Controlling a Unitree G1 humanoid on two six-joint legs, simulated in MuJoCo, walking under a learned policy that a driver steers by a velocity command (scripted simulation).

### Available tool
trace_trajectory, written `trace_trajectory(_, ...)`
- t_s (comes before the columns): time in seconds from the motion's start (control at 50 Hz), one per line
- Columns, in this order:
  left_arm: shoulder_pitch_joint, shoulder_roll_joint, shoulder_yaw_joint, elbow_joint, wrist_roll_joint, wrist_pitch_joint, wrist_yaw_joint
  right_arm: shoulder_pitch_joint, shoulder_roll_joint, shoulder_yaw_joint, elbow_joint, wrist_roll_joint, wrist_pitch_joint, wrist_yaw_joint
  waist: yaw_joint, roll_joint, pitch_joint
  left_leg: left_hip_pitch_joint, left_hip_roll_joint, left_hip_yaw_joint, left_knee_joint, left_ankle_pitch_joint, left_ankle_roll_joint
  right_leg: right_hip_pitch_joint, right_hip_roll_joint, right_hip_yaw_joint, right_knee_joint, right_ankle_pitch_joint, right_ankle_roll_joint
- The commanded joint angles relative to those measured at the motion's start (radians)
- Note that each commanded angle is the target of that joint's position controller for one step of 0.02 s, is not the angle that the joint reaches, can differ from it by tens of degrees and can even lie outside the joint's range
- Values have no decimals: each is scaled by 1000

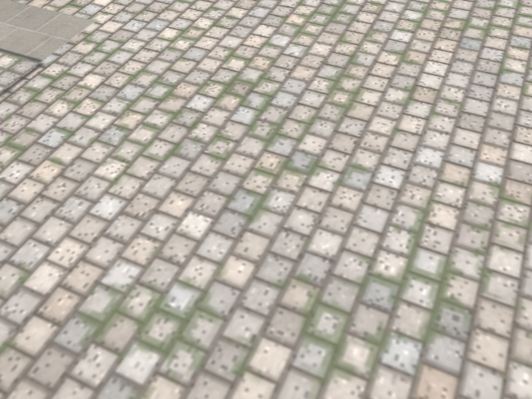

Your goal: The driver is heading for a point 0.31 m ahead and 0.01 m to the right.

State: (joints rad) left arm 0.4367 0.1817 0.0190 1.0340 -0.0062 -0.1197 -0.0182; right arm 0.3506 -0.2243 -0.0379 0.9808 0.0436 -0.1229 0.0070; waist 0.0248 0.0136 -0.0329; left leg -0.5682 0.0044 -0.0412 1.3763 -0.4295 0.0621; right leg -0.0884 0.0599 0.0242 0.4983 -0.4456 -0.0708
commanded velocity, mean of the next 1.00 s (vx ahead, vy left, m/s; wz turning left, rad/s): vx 0.17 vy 0.00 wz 0.00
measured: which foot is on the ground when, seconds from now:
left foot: up 0.00-0.24, down 0.26-1.00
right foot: down 0.00-0.26, up 0.28-0.62, down 0.64-1.00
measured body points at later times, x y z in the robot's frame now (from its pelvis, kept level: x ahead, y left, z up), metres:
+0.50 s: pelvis +0.21 +0.01 +0.01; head +0.24 +0.00 +0.46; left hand +0.30 +0.26 -0.13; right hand +0.29 -0.25 -0.13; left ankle +0.30 +0.08 -0.73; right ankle +0.23 -0.15 -0.68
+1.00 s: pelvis +0.29 -0.04 +0.01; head +0.30 -0.04 +0.46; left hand +0.33 +0.19 -0.14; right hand +0.32 -0.29 -0.14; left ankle +0.30 +0.08 -0.73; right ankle +0.28 -0.15 -0.73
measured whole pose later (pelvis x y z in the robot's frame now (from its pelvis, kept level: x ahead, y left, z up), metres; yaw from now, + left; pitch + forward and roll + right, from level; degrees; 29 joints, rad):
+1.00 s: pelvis +0.29 -0.04 +0.01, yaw -1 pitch +0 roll +0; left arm 0.26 0.17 0.04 1.02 0.00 -0.04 0.03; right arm 0.22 -0.21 -0.02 1.07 0.00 -0.02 -0.03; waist -0.01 0.00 0.04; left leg -0.25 0.00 0.01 0.50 -0.25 0.00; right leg -0.22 0.01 -0.01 0.51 -0.28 -0.02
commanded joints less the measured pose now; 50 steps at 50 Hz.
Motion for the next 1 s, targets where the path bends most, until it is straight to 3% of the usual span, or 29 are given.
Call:
trace_trajectory(0.02, 114, 63, -13, 13, 2, 33, 7, -178, -9, 2, -167, -9, -20, 11, -3, -33, 172, -442, 78, 55, -41, 104, 12, 176, -263, 218, -248, 803, -102)
trace_trajectory(0.06, 76, 65, -20, -5, 9, 33, 27, -232, 17, 14, -195, -19, -7, 20, -12, -77, 195, -248, 54, 112, -271, 282, -20, -15, -192, 122, -343, 769, -82)
trace_trajectory(0.1, 81, 107, -14, -16, 7, 24, 44, -342, 25, 22, -240, -25, -1, 20, -4, -75, 196, -26, 8, 150, -571, 449, -36, -146, -151, 55, -407, 752, -77)
trace_trajectory(0.14, 118, 173, 4, -12, -10, 9, 57, -432, -10, 13, -284, -13, 5, 20, -5, -120, 180, 48, -22, 136, -716, 493, -26, -70, -203, 83, -437, 834, -79)
trace_trajectory(0.16, 121, 177, 8, -10, -13, 9, 61, -446, -38, 5, -297, -11, 6, 23, -18, -127, 173, 57, -39, 129, -776, 503, -12, -1, -214, 76, -397, 968, -63)
trace_trajectory(0.2, 135, 183, 18, -13, -1, 20, 69, -384, -101, -20, -287, -17, 2, 26, -63, -151, 84, 159, -94, 130, -842, 513, 12, 131, -226, 79, -243, 1239, -12)
trace_trajectory(0.22, 118, 181, 21, -21, 14, 31, 69, -261, -131, -36, -246, -16, 0, 24, -118, -178, 2, 296, -120, 128, -847, 526, 27, 150, -217, 77, -97, 1337, 9)
trace_trajectory(0.24, 72, 182, 19, -35, 23, 39, 58, -116, -151, -47, -196, -18, 7, 17, -194, -189, -72, 464, -84, 98, -903, 618, 57, 123, -196, 67, 87, 1345, 29)
trace_trajectory(0.26, 43, 148, 7, -65, 37, 37, 44, 40, -197, -54, -152, -46, 19, 4, -242, -115, -198, 761, 76, -42, -836, 851, 117, -65, -149, 73, 358, 1045, 47)
trace_trajectory(0.28, 264, -17, -30, -34, 37, 36, 29, 71, -232, -45, -123, -92, 20, 14, -102, 243, -387, 1074, 413, -415, -755, 1307, 332, -362, 39, 75, 812, -150, 97)
trace_trajectory(0.3, 297, 70, -13, 3, 3, 18, 15, 88, -154, -34, -113, -87, 23, 21, -137, 155, -492, 1017, 415, -588, -887, 1183, 372, -389, 55, 220, 966, -201, 81)
trace_trajectory(0.32, 162, 129, 6, -44, -20, 18, 14, -73, -140, -30, -135, -58, 22, 20, -96, 101, -277, 804, 365, -429, -945, 1049, 323, -445, -16, 165, 943, -140, 81)
trace_trajectory(0.34, 60, 143, 10, -76, -12, 24, 23, -185, -101, -17, -151, -40, 20, 22, -67, -8, -135, 611, 307, -313, -1005, 961, 271, -448, -65, 103, 878, -69, 87)
trace_trajectory(0.36, 17, 148, 22, -81, -6, 38, 35, -235, -75, -2, -153, -38, 15, 26, -37, -59, -65, 467, 271, -244, -1060, 904, 244, -421, -91, 79, 833, -37, 93)
trace_trajectory(0.38, 29, 133, 26, -88, 0, 53, 42, -252, -79, -1, -141, -50, 10, 29, -5, -40, -37, 339, 235, -176, -1096, 884, 224, -333, -119, 73, 774, -1, 94)
trace_trajectory(0.42, 78, 66, 20, -81, 1, 78, 53, -278, -73, 5, -118, -71, 12, 33, 45, 21, -20, 171, 188, -77, -1139, 842, 214, -204, -133, 50, 624, 28, 104)
trace_trajectory(0.46, 39, 51, 16, -99, 5, 92, 68, -276, -98, 1, -102, -87, 14, 24, 49, 68, -26, 120, 166, -30, -1147, 826, 213, -163, -131, 23, 433, 47, 114)
trace_trajectory(0.5, -17, 75, 20, -112, 13, 110, 73, -248, -129, -9, -90, -78, 27, 9, 24, 75, -68, 140, 174, -48, -1158, 583, 205, -136, -137, 20, 311, 124, 112)
trace_trajectory(0.54, -56, 106, 31, -118, 11, 128, 72, -236, -149, -14, -82, -62, 45, -3, 13, 85, -60, 110, 176, -86, -1192, 219, 181, -100, -126, 10, 237, 209, 103)
trace_trajectory(0.58, -78, 113, 38, -118, 21, 132, 69, -246, -130, -7, -77, -50, 59, -12, 27, 80, -12, 55, 156, -100, -1187, -9, 133, -49, -105, -15, 140, 247, 84)
trace_trajectory(0.62, -84, 107, 39, -115, 34, 128, 69, -202, -78, 12, -53, -46, 66, -16, 29, 41, 34, 43, 114, -96, -1138, -133, 60, -23, -121, 4, 8, 232, 53)
trace_trajectory(0.64, -89, 141, 42, -124, 35, 123, 72, -169, -67, 16, -46, -46, 67, -16, 7, -29, 68, 50, 69, -65, -1049, -112, 16, -54, -193, 89, -96, 209, 24)
trace_trajectory(0.66, -133, 203, 55, -110, 23, 117, 73, -91, -57, 10, -38, -43, 74, -24, -79, -190, 86, 149, -10, 36, -1003, 0, -13, -213, -213, 128, -156, -1, -20)
trace_trajectory(0.68, -165, 146, 46, -110, 22, 105, 66, -107, -70, 9, -26, -53, 82, -35, -66, -206, 102, 277, -18, 61, -943, 99, -33, -331, -193, 136, -226, -155, -16)
trace_trajectory(0.7, -184, 118, 39, -106, 27, 95, 63, -109, -76, 5, -22, -54, 88, -40, -72, -204, 109, 322, -14, 59, -929, 149, -36, -361, -180, 130, -247, -178, 7)
trace_trajectory(0.74, -205, 109, 38, -101, 22, 78, 56, -87, -79, 3, 2, -59, 97, -46, -75, -160, 98, 351, 6, 46, -938, 190, -31, -335, -153, 97, -211, -55, 39)
trace_trajectory(0.78, -166, 109, 40, -83, 10, 68, 57, -88, -78, 3, 17, -54, 94, -42, -55, -82, 76, 328, 19, 30, -952, 218, -20, -254, -131, 63, -156, 106, 42)
trace_trajectory(0.82, -142, 112, 41, -69, 6, 65, 57, -102, -73, 3, 26, -49, 89, -39, -40, -48, 46, 326, 23, 29, -951, 264, -23, -193, -125, 49, -115, 233, 32)
trace_trajectory(1.0, -126, 92, 40, -36, 4, 80, 51, -102, -65, -1, 69, -39, 103, -44, -30, -9, 18, 378, 31, 25, -913, 408, -31, -126, -108, 18, -64, 450, 19)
